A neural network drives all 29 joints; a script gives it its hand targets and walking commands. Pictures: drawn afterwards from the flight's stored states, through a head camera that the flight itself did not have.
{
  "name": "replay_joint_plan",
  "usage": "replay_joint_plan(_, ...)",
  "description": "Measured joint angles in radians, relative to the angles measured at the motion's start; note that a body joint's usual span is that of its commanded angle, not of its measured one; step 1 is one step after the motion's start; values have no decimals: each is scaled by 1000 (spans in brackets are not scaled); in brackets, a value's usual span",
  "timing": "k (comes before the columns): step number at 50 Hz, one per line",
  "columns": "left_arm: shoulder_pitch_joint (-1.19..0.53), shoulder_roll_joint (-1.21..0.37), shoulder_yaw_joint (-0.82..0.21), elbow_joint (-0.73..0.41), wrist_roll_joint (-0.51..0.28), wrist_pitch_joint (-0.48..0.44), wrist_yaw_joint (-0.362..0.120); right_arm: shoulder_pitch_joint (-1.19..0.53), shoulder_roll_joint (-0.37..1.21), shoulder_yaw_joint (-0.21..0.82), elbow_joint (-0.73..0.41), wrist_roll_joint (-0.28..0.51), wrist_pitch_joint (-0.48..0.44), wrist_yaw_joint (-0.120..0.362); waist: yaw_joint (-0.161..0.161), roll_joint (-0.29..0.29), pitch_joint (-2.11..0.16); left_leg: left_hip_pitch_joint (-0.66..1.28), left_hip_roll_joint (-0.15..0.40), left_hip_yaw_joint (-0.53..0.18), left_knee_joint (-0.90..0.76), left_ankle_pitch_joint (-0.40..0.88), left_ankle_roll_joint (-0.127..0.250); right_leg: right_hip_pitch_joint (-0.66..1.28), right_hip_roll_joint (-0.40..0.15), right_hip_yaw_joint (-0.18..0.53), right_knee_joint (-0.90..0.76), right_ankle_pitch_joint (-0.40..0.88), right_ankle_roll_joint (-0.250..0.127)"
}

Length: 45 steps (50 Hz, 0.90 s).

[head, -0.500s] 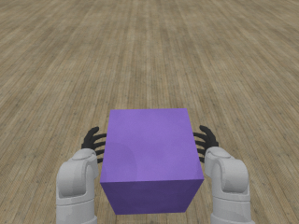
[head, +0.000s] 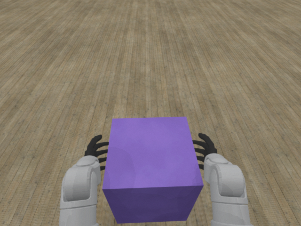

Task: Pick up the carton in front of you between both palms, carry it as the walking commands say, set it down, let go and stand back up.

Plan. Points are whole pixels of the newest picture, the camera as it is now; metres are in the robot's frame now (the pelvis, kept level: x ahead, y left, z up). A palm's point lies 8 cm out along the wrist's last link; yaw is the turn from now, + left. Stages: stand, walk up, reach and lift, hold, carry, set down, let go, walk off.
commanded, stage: carry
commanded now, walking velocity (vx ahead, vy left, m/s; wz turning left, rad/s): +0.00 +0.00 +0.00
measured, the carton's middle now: (150, 171) +0.28 +0.00 -0.02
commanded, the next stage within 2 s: hold in 0.78 s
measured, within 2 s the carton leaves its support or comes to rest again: neither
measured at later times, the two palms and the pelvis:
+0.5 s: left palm (93, 176) +0.24 +0.15 +0.04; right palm (209, 174) +0.24 -0.15 +0.04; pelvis -0.05 +0.00 +0.00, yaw +0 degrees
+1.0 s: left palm (103, 178) +0.23 +0.12 +0.05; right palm (225, 187) +0.20 -0.18 +0.05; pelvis -0.06 +0.00 +0.01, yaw -6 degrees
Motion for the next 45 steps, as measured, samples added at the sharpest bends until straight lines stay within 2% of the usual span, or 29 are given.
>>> replay_joint_plan(9,4,0,2,106,30,-127,-17,1,0,-4,109,-32,-127,21,2,2,6,1,3,1,-33,47,5,-10,5,-2,-10,36,-6)
replay_joint_plan(16,-31,-4,28,259,73,-249,-33,-28,4,-30,260,-75,-253,38,3,3,4,-5,5,1,-54,79,8,-25,8,-2,-12,58,-11)
replay_joint_plan(24,-111,-20,102,436,122,-410,-47,-105,19,-105,439,-117,-417,49,1,3,27,-22,8,0,-69,110,10,-52,12,-3,-7,77,-16)
replay_joint_plan(29,-119,-22,109,431,113,-451,-42,-115,21,-114,434,-109,-457,45,1,4,41,-33,10,-1,-71,119,11,-66,13,-3,-1,82,-19)
replay_joint_plan(34,-94,-16,84,373,88,-426,-34,-91,16,-90,375,-85,-430,38,3,3,40,-39,11,-2,-65,118,9,-73,12,-3,8,78,-20)
replay_joint_plan(39,-82,-14,75,371,87,-403,-33,-78,13,-80,372,-86,-406,38,4,3,31,-38,13,-3,-60,115,7,-72,13,-3,14,73,-22)
replay_joint_plan(41,-72,-12,73,355,89,-401,-37,-77,13,-78,379,-93,-416,47,7,-7,78,20,-14,-57,-101,130,9,-22,32,52,-18,90,-38)
replay_joint_plan(42,-62,-10,70,342,87,-400,-40,-75,13,-74,380,-95,-423,51,12,-11,100,51,-28,-94,-129,151,-13,3,40,76,-40,99,-30)
replay_joint_plan(43,-52,-8,68,331,85,-401,-42,-74,13,-71,384,-96,-427,54,19,-12,118,81,-36,-134,-153,154,-19,25,49,97,-62,117,-18)
replay_joint_plan(45,-43,-6,68,324,85,-403,-44,-77,13,-71,393,-98,-435,59,19,-9,145,125,-42,-183,-185,164,-37,64,67,125,-102,144,-21)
